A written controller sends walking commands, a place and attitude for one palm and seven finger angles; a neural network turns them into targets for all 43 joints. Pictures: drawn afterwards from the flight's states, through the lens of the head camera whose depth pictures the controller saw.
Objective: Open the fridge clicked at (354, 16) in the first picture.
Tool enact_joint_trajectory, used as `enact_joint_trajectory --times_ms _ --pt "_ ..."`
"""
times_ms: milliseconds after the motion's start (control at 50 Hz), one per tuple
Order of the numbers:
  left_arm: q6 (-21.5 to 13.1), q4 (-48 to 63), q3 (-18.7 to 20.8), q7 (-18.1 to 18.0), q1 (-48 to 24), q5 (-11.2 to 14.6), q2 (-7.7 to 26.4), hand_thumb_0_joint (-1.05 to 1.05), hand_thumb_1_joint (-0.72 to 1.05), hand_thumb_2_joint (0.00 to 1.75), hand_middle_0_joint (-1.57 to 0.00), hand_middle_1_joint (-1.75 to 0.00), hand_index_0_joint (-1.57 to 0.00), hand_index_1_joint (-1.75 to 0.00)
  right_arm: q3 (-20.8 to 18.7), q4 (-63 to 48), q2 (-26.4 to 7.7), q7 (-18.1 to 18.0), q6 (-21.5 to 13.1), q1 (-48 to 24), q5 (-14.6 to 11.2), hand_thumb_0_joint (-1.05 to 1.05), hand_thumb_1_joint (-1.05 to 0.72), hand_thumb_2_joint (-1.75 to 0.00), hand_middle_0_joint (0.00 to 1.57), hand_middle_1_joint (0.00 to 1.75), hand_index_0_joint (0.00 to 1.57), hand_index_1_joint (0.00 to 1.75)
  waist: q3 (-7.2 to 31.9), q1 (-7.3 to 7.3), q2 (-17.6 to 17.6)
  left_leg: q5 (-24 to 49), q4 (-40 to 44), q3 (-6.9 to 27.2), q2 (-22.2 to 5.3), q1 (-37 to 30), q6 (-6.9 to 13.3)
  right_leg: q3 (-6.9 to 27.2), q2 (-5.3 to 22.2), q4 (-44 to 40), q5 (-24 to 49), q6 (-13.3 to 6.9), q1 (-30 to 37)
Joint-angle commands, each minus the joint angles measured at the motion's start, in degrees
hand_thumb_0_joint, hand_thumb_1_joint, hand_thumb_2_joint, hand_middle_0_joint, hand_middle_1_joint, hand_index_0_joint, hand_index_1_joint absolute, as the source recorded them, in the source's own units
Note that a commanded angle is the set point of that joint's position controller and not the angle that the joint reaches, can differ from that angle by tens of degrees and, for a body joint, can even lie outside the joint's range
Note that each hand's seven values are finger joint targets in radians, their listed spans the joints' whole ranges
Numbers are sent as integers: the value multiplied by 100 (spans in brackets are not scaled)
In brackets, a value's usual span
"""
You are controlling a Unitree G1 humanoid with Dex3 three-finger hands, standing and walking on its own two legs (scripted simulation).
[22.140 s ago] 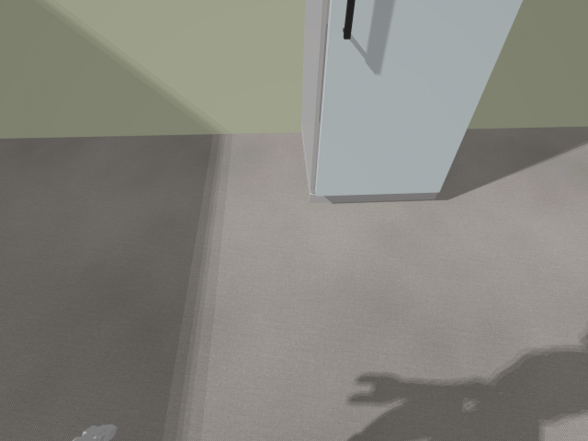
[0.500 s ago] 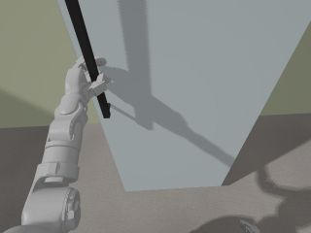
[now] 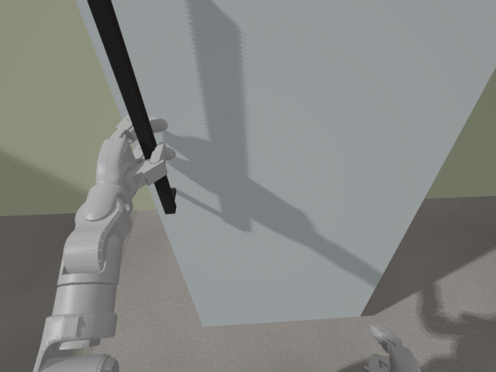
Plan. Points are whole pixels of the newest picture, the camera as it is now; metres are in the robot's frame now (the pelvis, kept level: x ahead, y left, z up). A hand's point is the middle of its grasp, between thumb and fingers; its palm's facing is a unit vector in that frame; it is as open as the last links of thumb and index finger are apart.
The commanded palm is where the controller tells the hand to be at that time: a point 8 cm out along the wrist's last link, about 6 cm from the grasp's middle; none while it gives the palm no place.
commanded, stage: pull the door a little, standing still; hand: left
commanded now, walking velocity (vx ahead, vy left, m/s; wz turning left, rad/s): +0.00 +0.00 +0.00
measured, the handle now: (138, 98) +0.42 +0.18 +0.27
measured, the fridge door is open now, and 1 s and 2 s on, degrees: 2 21 52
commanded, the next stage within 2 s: walk backward, drawing the door open in 0.06 s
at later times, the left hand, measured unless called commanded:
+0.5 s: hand (161, 218) +0.27 +0.13 +0.18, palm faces +0.23 -0.93 -0.29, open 6.4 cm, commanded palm +0.23 +0.17 +0.19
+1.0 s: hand (175, 266) +0.21 +0.09 +0.17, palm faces +0.31 -0.91 -0.27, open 6.8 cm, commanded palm +0.16 +0.14 +0.19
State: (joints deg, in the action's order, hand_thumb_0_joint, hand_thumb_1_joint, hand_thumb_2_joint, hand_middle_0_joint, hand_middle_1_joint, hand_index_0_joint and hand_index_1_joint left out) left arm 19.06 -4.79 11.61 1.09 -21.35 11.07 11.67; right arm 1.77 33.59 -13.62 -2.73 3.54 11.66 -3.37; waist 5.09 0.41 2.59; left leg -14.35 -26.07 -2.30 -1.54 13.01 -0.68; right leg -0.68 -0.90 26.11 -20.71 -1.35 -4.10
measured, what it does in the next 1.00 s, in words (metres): steps to the right: right foot, then left foot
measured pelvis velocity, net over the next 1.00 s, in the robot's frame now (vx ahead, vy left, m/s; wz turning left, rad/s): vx -0.06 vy -0.09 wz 0.18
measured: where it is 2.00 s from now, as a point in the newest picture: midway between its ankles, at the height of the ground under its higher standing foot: outside the picture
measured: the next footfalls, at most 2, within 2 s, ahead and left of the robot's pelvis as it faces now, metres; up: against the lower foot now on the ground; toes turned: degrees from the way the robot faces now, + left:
right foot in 0.42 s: +0.00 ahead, -0.09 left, +0.00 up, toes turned -1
left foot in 0.82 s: +0.01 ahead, +0.10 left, +0.00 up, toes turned +8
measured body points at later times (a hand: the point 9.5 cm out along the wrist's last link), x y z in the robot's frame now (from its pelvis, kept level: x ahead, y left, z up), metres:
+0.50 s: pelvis +0.01 -0.03 +0.00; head +0.04 -0.09 +0.44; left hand +0.25 +0.17 +0.19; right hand +0.22 -0.23 -0.11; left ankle -0.02 +0.13 -0.73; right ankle -0.04 -0.09 -0.74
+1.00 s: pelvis -0.06 -0.09 -0.01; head -0.01 -0.12 +0.44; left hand +0.18 +0.14 +0.19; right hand +0.15 -0.26 -0.12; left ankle -0.03 +0.09 -0.74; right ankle -0.01 -0.17 -0.72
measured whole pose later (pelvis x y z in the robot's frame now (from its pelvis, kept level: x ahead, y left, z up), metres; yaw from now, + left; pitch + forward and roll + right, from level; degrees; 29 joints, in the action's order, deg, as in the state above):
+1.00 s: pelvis -0.06 -0.09 -0.01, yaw +10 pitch -2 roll +1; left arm -3.0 24.4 5.1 -7.6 4.2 2.2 15.7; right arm 0.7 32.6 -8.5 -2.0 -2.9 8.0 0.6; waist -8.6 2.2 2.5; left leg -9.3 -27.3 4.1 -2.0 16.2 -3.9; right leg 0.9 -2.2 46.1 -25.4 1.2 -23.0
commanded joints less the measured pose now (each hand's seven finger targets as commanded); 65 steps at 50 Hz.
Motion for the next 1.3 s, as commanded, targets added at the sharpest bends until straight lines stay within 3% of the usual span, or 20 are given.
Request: enact_joint_trajectory --times_ms 0,140,160,220,320,380,420,460,480,560,720,780,800,840,880,1020,1040,1080,1140,1280 --pt "-244 2657 101 238 -265 150 778 0 90 90 -45 -140 -45 -140 -151 -1164 -530 9 -293 -1039 14 0 -90 -90 20 30 20 30 1562 -451 -332 3465 -233 47 108 -1319 317 -202 76 77 4906 159 183" --pt "192 4557 -16 228 1890 243 645 0 90 90 -45 -140 -45 -140 -96 -1338 -461 126 -306 -1235 19 0 -90 -90 20 30 20 30 1149 -462 -390 3400 -216 66 40 -1238 291 -286 92 56 4869 213 27" --pt "-857 4971 227 -214 -59 -425 1792 0 90 90 -45 -140 -45 -140 -74 -1387 -664 -54 -169 -975 122 0 -90 -90 20 30 20 30 377 -24 -352 3584 -723 -164 -20 -1237 472 123 252 -363 5182 603 -1016" --pt "-1609 4255 -404 -388 1570 -570 886 0 90 90 -45 -140 -45 -140 -161 -1267 -597 -94 60 -744 238 0 -90 -90 20 30 20 30 862 92 -183 4499 -697 46 -48 -1593 473 -333 150 456 5432 532 -913" --pt "-2113 4806 -308 -624 1985 -676 848 0 90 90 -45 -140 -45 -140 -229 -1300 -445 43 -72 -805 429 0 -90 -90 20 30 20 30 804 43 1099 6390 -66 946 -944 -2488 739 -48 -172 1115 -300 283 -2049" --pt "-2281 4782 -271 -682 2389 -692 914 0 90 90 -45 -140 -45 -140 -183 -1316 -341 8 -153 -734 389 0 -90 -90 20 30 20 30 761 84 692 5404 -272 648 -763 -2243 485 -164 -64 -114 983 332 -1553" --pt "-2385 4775 -61 -700 2448 -722 1101 0 90 90 -45 -140 -45 -140 -236 -1400 -313 -51 -113 -708 340 0 -90 -90 20 30 20 30 686 80 -271 4013 -856 122 -300 -1282 214 -6 294 -643 4331 373 -698" --pt "-2582 4614 266 -715 2540 -798 1334 0 90 90 -45 -140 -45 -140 -193 -1498 -213 -136 -55 -910 294 0 -90 -90 20 30 20 30 688 -71 -1868 -709 -2239 -49 484 1114 71 555 1388 -27 8828 695 784" --pt "-2703 4350 419 -700 2812 -745 1295 0 90 90 -45 -140 -45 -140 -185 -1486 -177 -153 -162 -968 305 0 -90 -90 20 30 20 30 658 -279 -2063 -1438 -2673 293 508 1509 181 538 1578 102 8892 1110 793" --pt "-2890 4690 186 -757 2793 -885 979 0 90 90 -45 -140 -45 -140 -52 -1326 37 -251 -287 -912 404 0 -90 -90 20 30 20 30 941 -241 -945 -870 -2487 256 239 1516 144 524 1683 382 6686 -296 842" --pt "-3218 5373 167 -1047 2538 -937 1063 0 90 90 -45 -140 -45 -140 -104 -1244 -31 -283 -456 -824 459 0 -90 -90 20 30 20 30 924 -182 -874 -348 -1266 29 200 1022 119 325 1621 353 6387 -196 768" --pt "-3342 5420 -104 -1067 2368 -886 1014 0 90 90 -45 -140 -45 -140 -193 -1190 -142 -275 -518 -627 418 0 -90 -90 20 30 20 30 1148 31 -459 1899 -48 281 -175 -506 307 -156 1085 1197 5588 308 24" --pt "-3416 5451 -135 -1075 2228 -828 1010 0 90 90 -45 -140 -45 -140 -254 -1204 -267 -239 -570 -567 381 0 -90 -90 20 30 20 30 1295 94 147 4364 135 1257 -976 -1481 738 -352 515 1905 4464 691 -894" --pt "-3401 5505 -115 -1010 1946 -870 1089 0 90 90 -45 -140 -45 -140 -326 -1182 -236 -27 -718 -528 417 0 -90 -90 20 30 20 30 1095 25 1155 7407 180 2767 -2073 -2588 1476 62 -199 3265 -1317 483 -2664" --pt "-3222 5345 -10 -954 1807 -975 1060 0 90 90 -45 -140 -45 -140 -320 -902 -123 40 -819 -751 461 0 -90 -90 20 30 20 30 714 -9 731 5847 94 2496 -2029 -1611 1437 600 60 2970 -1251 214 -2458" --pt "-3017 4771 24 -847 964 -828 1156 0 90 90 -45 -140 -45 -140 -310 -828 -250 -45 -1029 -812 348 0 -90 -90 20 30 20 30 661 -9 726 1667 -108 1125 -831 515 532 -6 -36 -5 1104 436 -29" --pt "-3020 4708 249 -852 923 -879 1467 0 90 90 -45 -140 -45 -140 -316 -799 -249 -58 -1005 -800 351 0 -90 -90 20 30 20 30 558 41 188 724 -511 715 -442 725 281 188 290 -437 1481 337 -50" --pt "-2916 4746 503 -856 1097 -902 1618 0 90 90 -45 -140 -45 -140 -501 -864 -213 -107 -987 -934 335 0 -90 -90 20 30 20 30 726 -206 -1938 -1623 -3469 308 546 733 -69 2222 2065 -1537 120 -531 -1396" --pt "-2950 4807 242 -853 1128 -974 1252 0 90 90 -45 -140 -45 -140 -241 -696 -3 -88 -926 -999 528 0 -90 -90 20 30 20 30 853 -37 -649 -1371 -4233 574 120 1502 -102 1212 1992 -794 1138 -847 -599" --pt "-3058 5007 -285 -877 1407 -1024 844 0 90 90 -45 -140 -45 -140 -235 -887 -64 -131 -967 -524 504 0 -90 -90 20 30 20 30 1224 -21 -1129 -1664 -1380 -278 293 636 86 296 1653 -955 1718 -620 88"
